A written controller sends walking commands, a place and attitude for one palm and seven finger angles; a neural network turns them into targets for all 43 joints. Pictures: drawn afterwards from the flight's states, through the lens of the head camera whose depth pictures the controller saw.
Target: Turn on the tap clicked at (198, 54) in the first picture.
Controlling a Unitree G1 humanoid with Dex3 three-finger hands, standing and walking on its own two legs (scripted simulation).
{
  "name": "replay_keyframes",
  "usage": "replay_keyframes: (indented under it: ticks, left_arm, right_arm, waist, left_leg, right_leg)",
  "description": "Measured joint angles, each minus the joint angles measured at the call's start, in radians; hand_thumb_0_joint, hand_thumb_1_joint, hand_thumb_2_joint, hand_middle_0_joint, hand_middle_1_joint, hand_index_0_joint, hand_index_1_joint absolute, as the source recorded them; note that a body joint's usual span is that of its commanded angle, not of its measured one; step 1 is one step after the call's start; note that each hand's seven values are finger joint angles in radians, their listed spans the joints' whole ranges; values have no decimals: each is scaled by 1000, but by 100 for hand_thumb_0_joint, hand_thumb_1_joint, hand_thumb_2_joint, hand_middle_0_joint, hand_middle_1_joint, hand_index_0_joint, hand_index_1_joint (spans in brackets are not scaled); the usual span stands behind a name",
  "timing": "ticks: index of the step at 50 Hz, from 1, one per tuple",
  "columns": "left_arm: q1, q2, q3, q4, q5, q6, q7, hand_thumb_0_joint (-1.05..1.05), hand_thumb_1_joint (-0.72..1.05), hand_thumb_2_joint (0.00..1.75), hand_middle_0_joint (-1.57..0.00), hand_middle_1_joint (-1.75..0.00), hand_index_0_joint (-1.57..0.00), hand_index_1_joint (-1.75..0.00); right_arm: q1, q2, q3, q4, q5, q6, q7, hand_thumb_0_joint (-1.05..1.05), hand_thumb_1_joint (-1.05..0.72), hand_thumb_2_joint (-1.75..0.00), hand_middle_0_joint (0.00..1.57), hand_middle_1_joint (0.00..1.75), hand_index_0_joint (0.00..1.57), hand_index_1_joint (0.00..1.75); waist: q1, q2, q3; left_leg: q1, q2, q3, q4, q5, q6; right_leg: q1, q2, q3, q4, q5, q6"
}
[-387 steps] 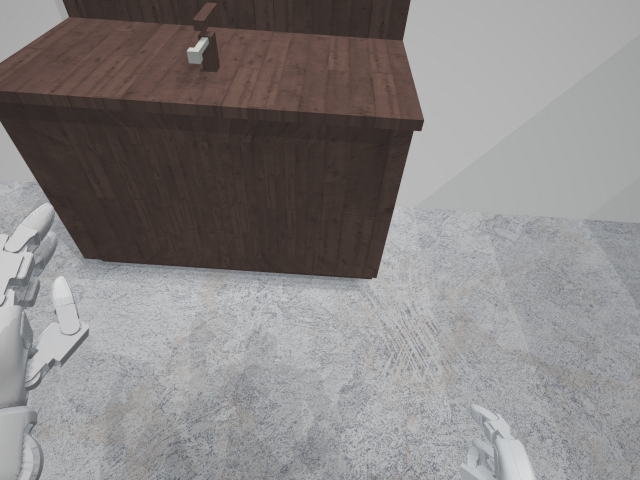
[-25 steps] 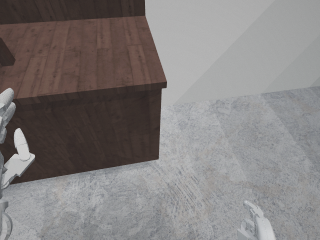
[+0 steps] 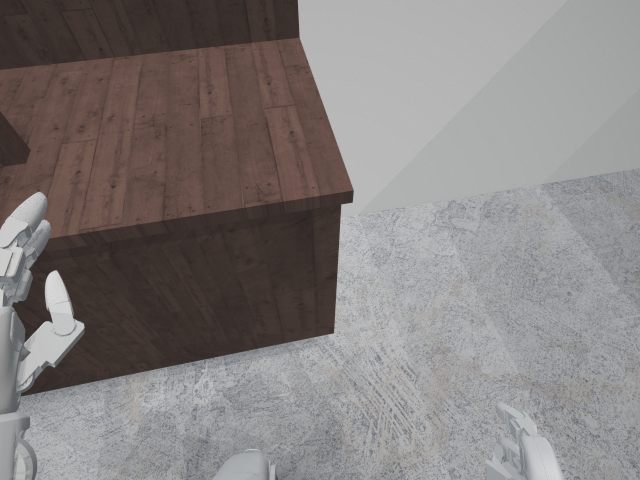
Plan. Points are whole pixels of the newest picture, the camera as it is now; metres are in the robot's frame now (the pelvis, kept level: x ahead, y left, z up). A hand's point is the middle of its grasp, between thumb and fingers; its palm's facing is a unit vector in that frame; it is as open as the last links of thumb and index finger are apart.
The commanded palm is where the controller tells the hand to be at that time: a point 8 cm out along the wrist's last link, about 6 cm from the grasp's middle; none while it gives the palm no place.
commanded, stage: come to a stop and stand still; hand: left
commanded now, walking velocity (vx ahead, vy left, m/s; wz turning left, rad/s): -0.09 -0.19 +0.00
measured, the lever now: out of the picture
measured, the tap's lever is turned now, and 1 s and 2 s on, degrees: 0 0 0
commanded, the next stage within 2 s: look again from close up in 1.10 s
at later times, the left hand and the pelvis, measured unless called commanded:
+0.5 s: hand (76, 344) +0.20 +0.21 +0.17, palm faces +0.37 -0.83 -0.42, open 7.4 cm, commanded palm +0.16 +0.25 +0.18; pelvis -0.02 -0.02 +0.00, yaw -2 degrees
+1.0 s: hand (72, 396) +0.16 +0.20 +0.16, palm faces +0.39 -0.84 -0.38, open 7.4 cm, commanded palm +0.12 +0.24 +0.18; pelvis -0.05 -0.03 +0.00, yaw -2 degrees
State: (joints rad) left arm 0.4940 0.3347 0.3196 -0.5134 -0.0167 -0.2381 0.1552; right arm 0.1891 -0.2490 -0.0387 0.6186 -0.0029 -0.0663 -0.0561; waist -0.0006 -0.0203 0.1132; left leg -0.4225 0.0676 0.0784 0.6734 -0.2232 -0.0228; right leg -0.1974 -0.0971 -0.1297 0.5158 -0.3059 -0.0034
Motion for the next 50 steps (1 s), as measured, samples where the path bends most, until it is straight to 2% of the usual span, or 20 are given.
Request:
replay_keyframes:
  ticks: [2,3,4,6,9,13,17,18,20,23,25,27,30,34,35,37,40,45,50]
  left_arm:
    - [5,16,4,-62,-3,3,4,2,89,90,-21,-30,-21,-30]
    - [-6,39,16,-81,-7,1,5,2,89,90,-21,-30,-22,-30]
    - [-32,70,34,-80,-8,-2,6,2,89,90,-21,-30,-22,-30]
    - [-80,109,66,-53,-14,-9,5,2,89,90,-21,-30,-22,-30]
    - [-95,113,104,-32,-25,13,5,2,89,90,-21,-30,-21,-30]
    - [-34,75,92,-85,-36,36,-5,2,90,90,-21,-30,-21,-30]
    - [8,61,50,-106,-34,48,-16,2,90,90,-21,-30,-21,-30]
    - [4,58,43,-93,-31,50,-18,2,90,90,-21,-30,-21,-30]
    - [-7,45,29,-55,-26,58,-20,2,89,90,-21,-30,-21,-30]
    - [-9,29,21,-5,-33,79,-20,2,89,90,-21,-30,-21,-30]
    - [-6,13,21,22,-36,86,-14,2,89,90,-21,-30,-21,-30]
    - [-10,4,16,46,-33,85,-8,2,89,90,-21,-30,-21,-30]
    - [-38,1,3,64,-27,76,-2,2,89,90,-21,-30,-21,-30]
    - [-40,6,-3,37,-23,61,6,2,89,90,-21,-30,-21,-30]
    - [-38,13,-1,31,-24,58,8,2,89,90,-21,-30,-21,-30]
    - [-22,24,3,25,-24,52,11,2,89,90,-21,-30,-21,-30]
    - [0,35,6,21,-21,52,11,2,89,90,-21,-30,-21,-30]
    - [-16,24,-5,48,-15,48,8,2,89,90,-21,-30,-21,-30]
    - [-30,0,-20,92,-13,62,7,2,89,90,-21,-30,-21,-30]
  right_arm:
    - [5,-9,-6,-28,0,-4,-10,2,-90,-90,20,30,20,30]
    - [2,1,-13,-34,1,-7,-15,2,-90,-90,20,30,20,30]
    - [-7,27,-18,-31,3,-5,-18,2,-90,-90,20,30,20,30]
    - [-23,73,-7,-29,4,-4,-10,2,-90,-90,20,30,20,30]
    - [-34,116,28,-38,-5,-21,16,2,-90,-90,20,30,20,30]
    - [-21,139,58,-57,-8,-52,54,1,-90,-90,20,30,20,30]
    - [-9,134,74,-61,-6,-61,56,1,-90,-90,20,30,21,30]
    - [-11,128,74,-57,-4,-58,53,1,-90,-90,20,30,21,30]
    - [-11,109,69,-39,0,-45,45,1,-90,-90,20,30,21,30]
    - [7,87,63,-3,6,-22,32,1,-90,-90,20,30,21,30]
    - [18,68,59,18,6,-11,22,2,-90,-90,20,30,21,30]
    - [30,51,55,32,6,-6,11,2,-90,-90,20,30,21,30]
    - [41,28,44,42,7,-7,-6,2,-90,-90,20,30,20,30]
    - [43,5,29,23,4,-6,-12,2,-90,-90,20,30,20,30]
    - [37,11,25,24,4,-3,-13,2,-90,-90,20,30,20,30]
    - [33,21,27,14,8,4,-12,2,-90,-90,20,30,20,30]
    - [36,26,35,-13,6,0,-14,2,-90,-90,20,30,20,30]
    - [30,29,45,-21,4,-12,-9,2,-90,-90,20,30,20,30]
    - [31,39,53,-7,7,0,3,2,-90,-90,20,30,20,30]
  waist:
    - [-1,19,-5]
    - [-5,13,-10]
    - [-5,-16,-7]
    - [-5,-54,-6]
    - [-13,-53,-11]
    - [-2,-22,-28]
    - [13,8,-39]
    - [17,22,-35]
    - [12,64,-29]
    - [18,60,-63]
    - [18,48,-86]
    - [8,39,-101]
    - [-5,29,-108]
    - [-15,32,-100]
    - [-15,17,-92]
    - [-8,-7,-88]
    - [-8,-6,-100]
    - [9,28,-112]
    - [17,58,-129]
  left_leg:
    - [81,8,-2,-137,120,1]
    - [93,8,1,-141,67,4]
    - [88,-5,9,-119,29,6]
    - [87,-15,13,-117,18,9]
    - [96,1,3,-162,57,3]
    - [98,30,8,-193,77,-5]
    - [79,41,9,-171,77,-19]
    - [74,48,5,-155,73,-25]
    - [70,66,-17,-127,48,-28]
    - [42,21,-53,-2,-107,-17]
    - [32,-14,-62,100,-147,-14]
    - [42,-34,-58,138,-156,-12]
    - [92,-45,-46,79,-160,-5]
    - [204,-41,-47,-155,-64,14]
    - [216,-45,-43,-175,-52,19]
    - [230,-48,-29,-194,-45,19]
    - [224,-43,-26,-199,-38,15]
    - [202,-36,-28,-185,-32,14]
    - [174,-42,-54,-150,-72,24]
  right_leg:
    - [-8,18,2,56,-37,17]
    - [-27,19,12,108,-71,23]
    - [-52,18,46,178,-144,23]
    - [-107,46,94,313,-229,24]
    - [-156,91,82,377,-195,30]
    - [-145,113,57,259,-141,32]
    - [-71,115,47,73,-88,34]
    - [-58,121,41,37,-17,16]
    - [-40,143,21,20,39,-39]
    - [-48,136,29,19,34,-81]
    - [-51,130,41,1,45,-87]
    - [-49,128,40,-23,61,-89]
    - [-48,132,21,-48,80,-94]
    - [-62,162,0,-48,91,-98]
    - [-62,158,3,-43,91,-96]
    - [-53,156,16,-56,101,-80]
    - [-54,161,20,-77,121,-63]
    - [-61,169,17,-97,145,-89]
    - [-61,180,16,-126,170,-95]
